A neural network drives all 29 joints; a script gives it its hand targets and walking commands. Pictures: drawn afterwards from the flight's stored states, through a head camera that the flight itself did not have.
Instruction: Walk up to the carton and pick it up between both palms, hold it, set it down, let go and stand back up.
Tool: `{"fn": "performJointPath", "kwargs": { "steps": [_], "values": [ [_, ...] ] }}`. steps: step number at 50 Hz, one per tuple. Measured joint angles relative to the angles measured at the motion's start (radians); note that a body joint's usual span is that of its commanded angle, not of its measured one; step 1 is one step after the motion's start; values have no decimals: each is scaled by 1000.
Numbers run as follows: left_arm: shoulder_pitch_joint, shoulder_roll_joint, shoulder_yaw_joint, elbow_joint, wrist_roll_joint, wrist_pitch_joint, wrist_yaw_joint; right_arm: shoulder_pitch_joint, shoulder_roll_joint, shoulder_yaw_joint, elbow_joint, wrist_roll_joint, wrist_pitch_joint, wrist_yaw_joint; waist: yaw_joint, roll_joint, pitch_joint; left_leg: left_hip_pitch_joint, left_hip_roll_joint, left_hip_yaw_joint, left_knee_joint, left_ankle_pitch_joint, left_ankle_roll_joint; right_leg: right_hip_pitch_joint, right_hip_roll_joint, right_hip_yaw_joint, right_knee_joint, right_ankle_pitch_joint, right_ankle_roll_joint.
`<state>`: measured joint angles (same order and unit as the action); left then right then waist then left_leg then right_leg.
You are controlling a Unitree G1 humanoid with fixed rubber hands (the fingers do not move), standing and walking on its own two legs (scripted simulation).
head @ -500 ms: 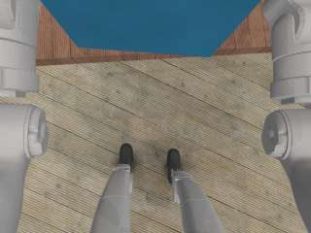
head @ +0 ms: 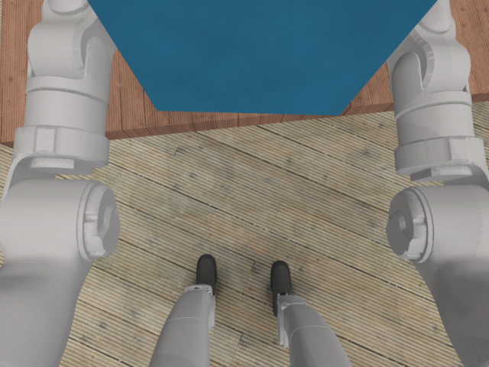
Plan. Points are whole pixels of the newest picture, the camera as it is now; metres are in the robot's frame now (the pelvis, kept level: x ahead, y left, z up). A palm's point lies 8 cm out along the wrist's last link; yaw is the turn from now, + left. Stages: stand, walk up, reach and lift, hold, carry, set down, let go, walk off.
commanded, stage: reach and lift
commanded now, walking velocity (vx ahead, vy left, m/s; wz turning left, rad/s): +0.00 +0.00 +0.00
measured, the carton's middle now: out of the picture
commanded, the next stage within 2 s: none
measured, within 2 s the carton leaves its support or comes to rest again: leaves its support in 1.20 s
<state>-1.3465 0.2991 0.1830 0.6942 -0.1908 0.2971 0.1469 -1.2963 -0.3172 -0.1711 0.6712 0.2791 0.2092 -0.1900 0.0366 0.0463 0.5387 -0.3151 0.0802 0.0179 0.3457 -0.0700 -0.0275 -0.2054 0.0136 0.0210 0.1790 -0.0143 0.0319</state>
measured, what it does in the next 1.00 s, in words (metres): stands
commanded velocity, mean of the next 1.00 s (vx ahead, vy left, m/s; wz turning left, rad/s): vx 0.00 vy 0.00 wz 0.00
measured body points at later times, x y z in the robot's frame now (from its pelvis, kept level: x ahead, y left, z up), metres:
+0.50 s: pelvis +0.00 -0.01 +0.00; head +0.21 +0.01 +0.39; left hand +0.56 +0.19 +0.11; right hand +0.57 -0.15 +0.11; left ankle +0.06 +0.13 -0.75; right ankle +0.05 -0.14 -0.75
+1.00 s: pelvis +0.04 +0.00 +0.00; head +0.17 +0.01 +0.43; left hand +0.53 +0.19 +0.10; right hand +0.54 -0.16 +0.10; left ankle +0.06 +0.13 -0.75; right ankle +0.04 -0.14 -0.75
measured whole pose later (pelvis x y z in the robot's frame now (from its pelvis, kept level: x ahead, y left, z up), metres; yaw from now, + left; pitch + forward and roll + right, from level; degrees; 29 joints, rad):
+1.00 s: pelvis +0.04 +0.00 +0.00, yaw +4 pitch +20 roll -1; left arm -0.99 0.08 0.38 0.77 0.18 0.15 0.03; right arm -0.99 -0.03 -0.59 0.75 -0.38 0.03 0.09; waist -0.03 0.04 -0.09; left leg -0.55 0.03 -0.05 0.22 -0.02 -0.02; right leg -0.44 -0.03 -0.07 0.13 -0.03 0.03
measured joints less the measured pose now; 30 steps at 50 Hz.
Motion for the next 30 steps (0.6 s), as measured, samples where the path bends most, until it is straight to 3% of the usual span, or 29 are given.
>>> {"fn": "performJointPath", "kwargs": {
  "steps": [6,15,22,27,30],
  "values": [
    [-6,-2,-16,44,2,-4,6,20,2,10,43,-67,18,21,7,-5,-12,49,11,-13,18,-23,-13,47,12,-14,26,-28,-13],
    [-57,40,-63,174,-18,-51,-8,-32,2,31,125,-44,20,6,-13,-35,-16,60,16,-41,19,-22,-27,59,21,-40,44,-44,-28],
    [-18,18,-25,155,-5,-85,-23,3,23,5,81,-39,8,1,-7,-24,-12,51,20,-35,21,-23,-24,64,24,-33,8,-21,-24],
    [-16,-5,-7,182,45,-119,-29,18,40,-40,78,-145,-3,34,-7,-11,-13,66,13,-43,21,-28,-20,93,19,-41,-12,-19,-20],
    [-9,-37,57,209,153,-149,-59,26,80,-131,91,-296,-24,99,-16,-11,-15,87,1,-55,-1,-20,-17,119,9,-55,-33,-16,-18]
  ]
}}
